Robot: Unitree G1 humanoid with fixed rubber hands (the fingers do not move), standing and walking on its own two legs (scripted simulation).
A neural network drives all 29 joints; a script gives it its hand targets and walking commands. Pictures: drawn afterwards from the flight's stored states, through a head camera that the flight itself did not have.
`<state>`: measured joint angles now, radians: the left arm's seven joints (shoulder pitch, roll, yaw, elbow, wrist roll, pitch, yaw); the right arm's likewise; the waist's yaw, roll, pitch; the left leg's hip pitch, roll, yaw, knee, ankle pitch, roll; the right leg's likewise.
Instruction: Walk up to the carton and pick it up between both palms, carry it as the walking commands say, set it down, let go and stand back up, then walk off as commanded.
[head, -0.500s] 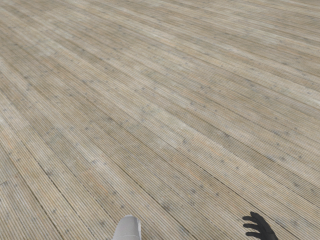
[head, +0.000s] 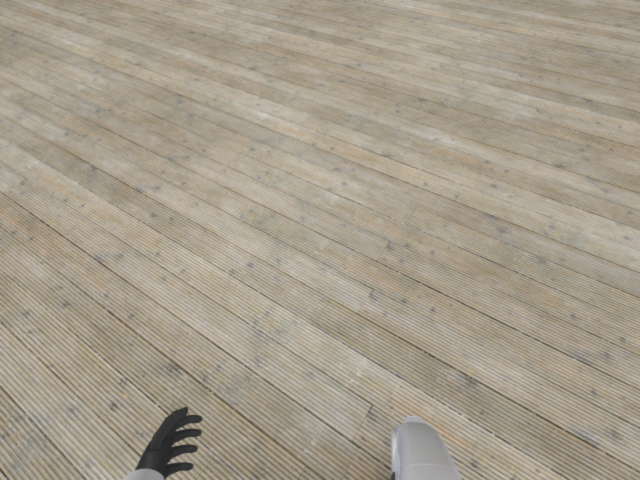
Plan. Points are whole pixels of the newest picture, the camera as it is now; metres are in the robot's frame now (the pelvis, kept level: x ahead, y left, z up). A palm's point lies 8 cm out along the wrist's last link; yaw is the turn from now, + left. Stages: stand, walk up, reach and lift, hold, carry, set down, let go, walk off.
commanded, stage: walk off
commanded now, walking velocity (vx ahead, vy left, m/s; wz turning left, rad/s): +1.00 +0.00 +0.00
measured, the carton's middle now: out of the picture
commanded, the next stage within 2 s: none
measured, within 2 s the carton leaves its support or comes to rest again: neither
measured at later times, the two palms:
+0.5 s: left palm (205, 339) +0.37 +0.19 -0.12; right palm (427, 174) +0.71 -0.27 -0.09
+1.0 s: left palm (228, 76) +1.22 +0.21 -0.09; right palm (394, 146) +0.86 -0.23 -0.12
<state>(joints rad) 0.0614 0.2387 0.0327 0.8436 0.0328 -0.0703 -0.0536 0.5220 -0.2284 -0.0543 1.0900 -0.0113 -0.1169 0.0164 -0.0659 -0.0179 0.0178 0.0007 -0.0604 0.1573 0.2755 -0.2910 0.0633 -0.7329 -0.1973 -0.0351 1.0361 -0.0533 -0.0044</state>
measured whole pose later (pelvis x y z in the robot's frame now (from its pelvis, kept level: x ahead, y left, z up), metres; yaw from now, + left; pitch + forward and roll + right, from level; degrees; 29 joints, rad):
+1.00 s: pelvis +1.00 +0.00 -0.01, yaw +0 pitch +1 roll +0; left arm -0.03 0.23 0.01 0.81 0.02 -0.07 -0.07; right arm 0.57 -0.21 -0.03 1.09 0.00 -0.13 0.02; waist -0.10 -0.02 0.03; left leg 0.16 -0.04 0.13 0.13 -0.32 0.04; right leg -0.73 -0.17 -0.10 0.72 0.07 0.00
